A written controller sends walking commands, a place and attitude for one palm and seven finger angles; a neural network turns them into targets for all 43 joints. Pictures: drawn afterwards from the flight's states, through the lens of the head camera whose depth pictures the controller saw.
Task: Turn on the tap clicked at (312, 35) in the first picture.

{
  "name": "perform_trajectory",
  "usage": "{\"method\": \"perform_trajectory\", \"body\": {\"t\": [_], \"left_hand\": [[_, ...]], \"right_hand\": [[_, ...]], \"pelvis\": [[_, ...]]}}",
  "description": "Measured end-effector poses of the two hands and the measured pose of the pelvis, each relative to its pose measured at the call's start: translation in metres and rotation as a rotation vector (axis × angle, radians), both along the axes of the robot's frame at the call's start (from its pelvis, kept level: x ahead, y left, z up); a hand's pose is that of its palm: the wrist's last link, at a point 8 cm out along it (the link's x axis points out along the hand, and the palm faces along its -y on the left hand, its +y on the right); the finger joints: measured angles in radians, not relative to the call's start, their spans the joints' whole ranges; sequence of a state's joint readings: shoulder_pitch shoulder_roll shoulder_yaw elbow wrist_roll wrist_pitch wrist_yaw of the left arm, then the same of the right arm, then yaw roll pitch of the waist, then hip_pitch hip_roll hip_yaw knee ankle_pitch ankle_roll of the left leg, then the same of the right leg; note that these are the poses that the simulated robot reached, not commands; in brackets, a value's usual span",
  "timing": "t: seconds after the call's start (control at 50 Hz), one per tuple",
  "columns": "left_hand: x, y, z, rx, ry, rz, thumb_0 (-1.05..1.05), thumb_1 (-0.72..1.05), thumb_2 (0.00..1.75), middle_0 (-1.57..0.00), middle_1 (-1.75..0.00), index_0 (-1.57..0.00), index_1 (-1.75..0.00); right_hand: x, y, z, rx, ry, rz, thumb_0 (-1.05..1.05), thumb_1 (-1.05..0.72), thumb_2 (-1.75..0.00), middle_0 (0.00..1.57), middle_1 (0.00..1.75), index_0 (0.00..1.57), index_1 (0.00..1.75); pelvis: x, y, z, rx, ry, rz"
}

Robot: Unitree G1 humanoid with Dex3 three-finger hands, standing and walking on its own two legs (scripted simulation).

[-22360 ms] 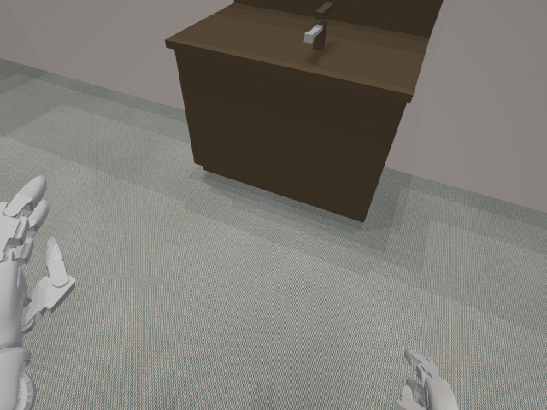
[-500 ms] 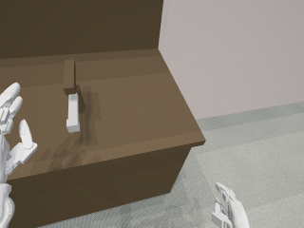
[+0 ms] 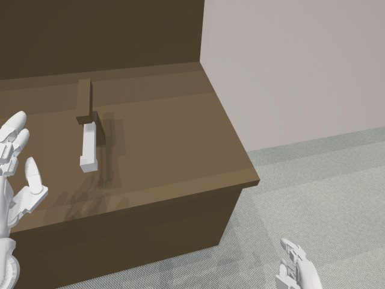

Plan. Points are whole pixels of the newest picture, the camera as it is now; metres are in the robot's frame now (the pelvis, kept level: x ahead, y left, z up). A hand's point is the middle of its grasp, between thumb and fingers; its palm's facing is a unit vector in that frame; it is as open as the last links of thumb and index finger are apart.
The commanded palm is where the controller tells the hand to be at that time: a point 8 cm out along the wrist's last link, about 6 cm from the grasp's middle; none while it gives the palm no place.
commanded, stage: shuffle to correct the standing spot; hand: left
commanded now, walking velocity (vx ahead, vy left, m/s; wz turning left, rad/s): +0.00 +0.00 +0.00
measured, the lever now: (89, 163) +0.34 +0.26 +0.05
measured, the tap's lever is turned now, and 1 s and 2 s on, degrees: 0 0 0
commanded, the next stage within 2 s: come to a stop and stand still in 0.56 s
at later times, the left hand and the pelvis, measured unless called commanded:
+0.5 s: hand (79, 188) +0.22 +0.20 +0.16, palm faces +0.35 -0.86 -0.37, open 7.4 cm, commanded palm +0.16 +0.23 +0.17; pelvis +0.00 -0.04 +0.00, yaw +0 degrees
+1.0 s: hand (48, 167) +0.24 +0.25 +0.18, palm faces +0.46 -0.78 -0.43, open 7.4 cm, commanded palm +0.16 +0.24 +0.17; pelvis +0.00 -0.04 +0.00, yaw -1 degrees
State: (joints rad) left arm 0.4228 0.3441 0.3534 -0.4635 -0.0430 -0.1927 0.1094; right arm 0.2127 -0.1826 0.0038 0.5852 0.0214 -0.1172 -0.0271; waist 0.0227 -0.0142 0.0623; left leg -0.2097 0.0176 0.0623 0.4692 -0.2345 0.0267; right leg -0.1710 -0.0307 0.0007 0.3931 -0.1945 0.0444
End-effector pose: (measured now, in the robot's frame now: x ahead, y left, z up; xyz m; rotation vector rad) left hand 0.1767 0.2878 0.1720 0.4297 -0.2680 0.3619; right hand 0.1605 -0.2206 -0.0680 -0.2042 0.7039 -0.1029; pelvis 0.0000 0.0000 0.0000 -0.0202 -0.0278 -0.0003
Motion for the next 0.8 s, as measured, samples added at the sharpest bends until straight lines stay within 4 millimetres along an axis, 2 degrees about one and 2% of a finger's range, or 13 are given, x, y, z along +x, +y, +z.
{"method": "perform_trajectory", "body": {"t": [0.32, 0.62, 0.72, 0.8], "left_hand": [[0.008, -0.022, 0.002, -0.01, 0.012, -0.006, 0.02, 0.89, 0.9, -0.21, -0.3, -0.21, -0.3], [0.008, -0.062, 0.002, 0.011, 0.048, -0.04, 0.02, 0.89, 0.9, -0.21, -0.3, -0.21, -0.3], [0.008, -0.069, 0.002, 0.02, 0.052, -0.049, 0.02, 0.89, 0.9, -0.21, -0.3, -0.21, -0.3], [0.007, -0.069, 0.001, 0.019, 0.058, -0.038, 0.02, 0.89, 0.9, -0.22, -0.3, -0.21, -0.3]], "right_hand": [[0.01, -0.018, 0.001, 0.023, -0.003, -0.002, 0.02, -0.9, -0.89, 0.2, 0.3, 0.2, 0.3], [0.004, -0.067, -0.006, -0.004, 0.014, -0.039, 0.01, -0.9, -0.89, 0.2, 0.3, 0.2, 0.3], [-0.002, -0.08, -0.009, -0.017, 0.029, -0.064, 0.02, -0.9, -0.89, 0.2, 0.3, 0.2, 0.3], [-0.005, -0.083, -0.012, -0.021, 0.04, -0.075, 0.02, -0.9, -0.89, 0.2, 0.3, 0.2, 0.3]], "pelvis": [[0.003, -0.023, 0.0, 0.004, 0.01, -0.003], [0.002, -0.056, -0.005, -0.001, 0.028, -0.006], [0.002, -0.062, -0.007, 0.0, 0.031, -0.002], [0.004, -0.061, -0.007, -0.001, 0.027, 0.006]]}}
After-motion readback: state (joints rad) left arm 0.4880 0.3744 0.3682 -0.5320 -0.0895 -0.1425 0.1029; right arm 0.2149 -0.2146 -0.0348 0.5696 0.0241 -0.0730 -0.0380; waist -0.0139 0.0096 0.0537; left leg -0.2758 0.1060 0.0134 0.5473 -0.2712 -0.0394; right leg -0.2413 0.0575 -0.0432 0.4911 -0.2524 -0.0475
